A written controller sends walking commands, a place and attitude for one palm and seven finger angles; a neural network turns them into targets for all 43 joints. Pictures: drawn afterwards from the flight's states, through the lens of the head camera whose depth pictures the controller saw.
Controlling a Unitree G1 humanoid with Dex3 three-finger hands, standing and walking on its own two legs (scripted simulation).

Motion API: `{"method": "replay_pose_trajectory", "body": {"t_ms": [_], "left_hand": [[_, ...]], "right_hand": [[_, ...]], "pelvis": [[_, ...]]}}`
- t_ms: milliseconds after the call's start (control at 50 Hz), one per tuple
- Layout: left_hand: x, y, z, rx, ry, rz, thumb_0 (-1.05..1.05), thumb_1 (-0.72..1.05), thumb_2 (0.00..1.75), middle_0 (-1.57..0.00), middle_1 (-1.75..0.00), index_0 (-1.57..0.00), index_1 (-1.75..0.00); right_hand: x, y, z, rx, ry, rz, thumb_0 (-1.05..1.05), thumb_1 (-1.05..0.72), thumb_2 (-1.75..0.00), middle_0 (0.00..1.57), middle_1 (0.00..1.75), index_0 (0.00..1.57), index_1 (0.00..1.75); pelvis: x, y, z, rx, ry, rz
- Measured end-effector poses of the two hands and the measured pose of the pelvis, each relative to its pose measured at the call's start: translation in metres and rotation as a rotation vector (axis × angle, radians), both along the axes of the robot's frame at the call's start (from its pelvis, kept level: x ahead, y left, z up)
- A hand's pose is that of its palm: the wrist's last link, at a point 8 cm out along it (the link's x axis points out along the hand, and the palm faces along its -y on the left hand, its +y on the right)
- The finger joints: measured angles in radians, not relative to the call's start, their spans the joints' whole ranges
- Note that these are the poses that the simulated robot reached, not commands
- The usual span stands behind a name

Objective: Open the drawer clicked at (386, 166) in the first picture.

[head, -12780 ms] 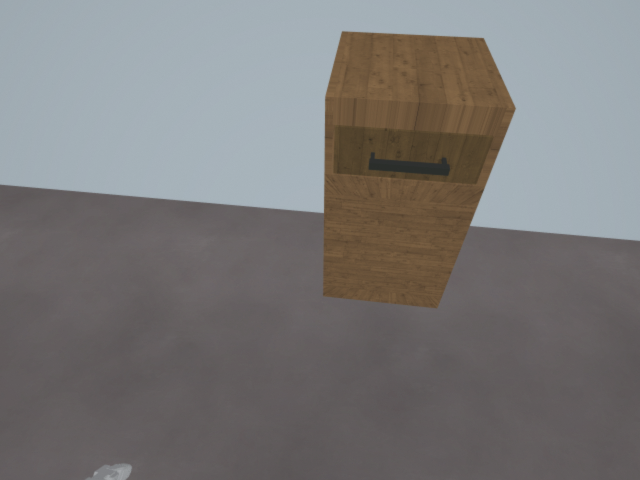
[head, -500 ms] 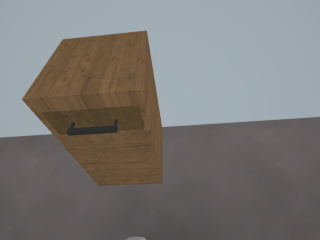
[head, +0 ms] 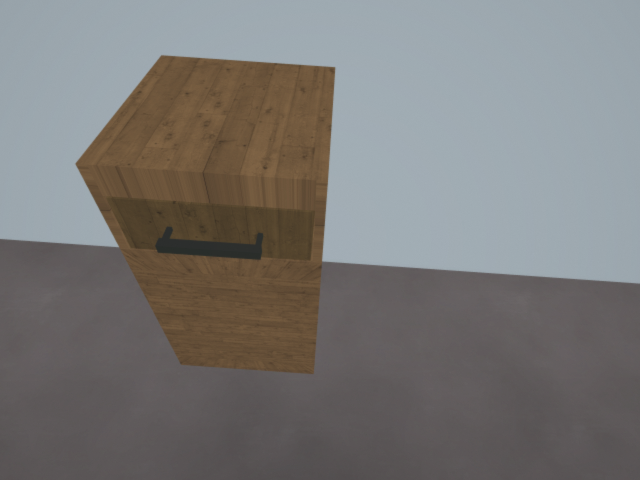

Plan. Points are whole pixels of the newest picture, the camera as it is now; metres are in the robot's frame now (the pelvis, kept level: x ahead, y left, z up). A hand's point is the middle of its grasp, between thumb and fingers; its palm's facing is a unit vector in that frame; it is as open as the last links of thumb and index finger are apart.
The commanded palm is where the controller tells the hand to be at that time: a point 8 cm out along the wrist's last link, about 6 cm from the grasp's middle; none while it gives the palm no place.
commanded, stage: come to a stop and stand still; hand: left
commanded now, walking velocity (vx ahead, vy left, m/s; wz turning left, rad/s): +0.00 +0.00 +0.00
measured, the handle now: (211, 241) +0.54 +0.27 -0.10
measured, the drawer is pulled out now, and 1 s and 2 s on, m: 0.00 0.00 0.00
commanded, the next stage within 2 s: look again from close up in 0.50 s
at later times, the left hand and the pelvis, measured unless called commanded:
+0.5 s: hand out of the picture +0.03 +0.19 -0.17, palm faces +0.04 -0.98 -0.20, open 7.3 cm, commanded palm none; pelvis +0.02 +0.01 +0.01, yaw +0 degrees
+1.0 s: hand out of the picture -0.02 +0.20 -0.18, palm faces +0.01 -0.99 -0.16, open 7.3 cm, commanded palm none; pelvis -0.02 +0.04 +0.00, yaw -1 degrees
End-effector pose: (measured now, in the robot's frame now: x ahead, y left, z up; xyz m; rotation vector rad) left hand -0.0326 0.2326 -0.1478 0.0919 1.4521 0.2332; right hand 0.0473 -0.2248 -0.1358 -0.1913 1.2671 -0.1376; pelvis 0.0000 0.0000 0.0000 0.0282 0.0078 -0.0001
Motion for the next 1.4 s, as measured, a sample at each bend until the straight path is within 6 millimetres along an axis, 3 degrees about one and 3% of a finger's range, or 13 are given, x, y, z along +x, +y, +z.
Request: {"method": "replay_pose_trajectory", "body": {"t_ms": [160, 360, 500, 620, 860, 1100, 1280, 1400], "left_hand": [[0.030, -0.008, 0.006, -0.024, -0.028, -0.048, 0.00, 0.92, 0.90, -0.20, -0.30, -0.20, -0.30], [0.054, 0.000, 0.005, -0.010, -0.044, -0.068, 0.01, 0.93, 0.90, -0.20, -0.30, -0.20, -0.30], [0.059, 0.001, 0.007, -0.002, -0.049, -0.074, 0.01, 0.93, 0.90, -0.20, -0.30, -0.20, -0.30], [0.052, -0.002, 0.007, 0.001, -0.039, -0.078, 0.01, 0.93, 0.90, -0.20, -0.30, -0.20, -0.30], [0.024, 0.008, -0.005, -0.031, -0.072, -0.101, 0.01, 0.92, 0.90, -0.20, -0.30, -0.20, -0.30], [-0.009, 0.015, -0.001, -0.042, -0.053, -0.098, 0.00, 0.92, 0.90, -0.20, -0.30, -0.20, -0.30], [-0.031, 0.008, 0.001, -0.043, 0.012, -0.074, 0.00, 0.91, 0.90, -0.20, -0.30, -0.20, -0.30], [-0.027, -0.002, -0.001, -0.054, 0.026, -0.038, 0.00, 0.91, 0.90, -0.20, -0.30, -0.20, -0.30]], "right_hand": [[-0.006, 0.008, -0.007, 0.007, 0.044, -0.035, 0.00, -0.95, -0.90, 0.20, 0.30, 0.20, 0.30], [-0.042, 0.022, -0.006, 0.028, 0.151, -0.068, 0.00, -0.92, -0.90, 0.20, 0.30, 0.20, 0.30], [-0.060, 0.033, -0.008, 0.056, 0.196, -0.089, 0.00, -0.91, -0.90, 0.20, 0.30, 0.20, 0.30], [-0.065, 0.036, -0.009, 0.071, 0.203, -0.093, 0.00, -0.91, -0.90, 0.20, 0.30, 0.20, 0.30], [-0.048, 0.030, -0.007, 0.014, 0.049, -0.054, 0.01, -0.92, -0.90, 0.20, 0.30, 0.20, 0.30], [-0.081, 0.044, -0.005, 0.037, 0.077, -0.049, 0.00, -0.91, -0.90, 0.20, 0.30, 0.20, 0.30], [-0.106, 0.047, -0.011, 0.066, 0.167, -0.067, 0.00, -0.91, -0.90, 0.20, 0.30, 0.20, 0.30], [-0.102, 0.040, -0.015, 0.063, 0.212, -0.068, 0.00, -0.91, -0.90, 0.20, 0.30, 0.20, 0.30]], "pelvis": [[0.013, 0.011, 0.003, -0.027, -0.003, -0.008], [0.023, 0.012, 0.005, -0.034, -0.014, -0.006], [0.025, 0.012, 0.005, -0.034, -0.019, -0.008], [0.023, 0.011, 0.005, -0.037, -0.014, -0.008], [-0.004, 0.028, -0.002, -0.044, -0.049, -0.008], [-0.024, 0.036, 0.001, -0.032, -0.048, -0.014], [-0.018, 0.031, 0.000, -0.029, -0.038, -0.012], [-0.001, 0.027, -0.006, -0.038, -0.021, -0.005]]}}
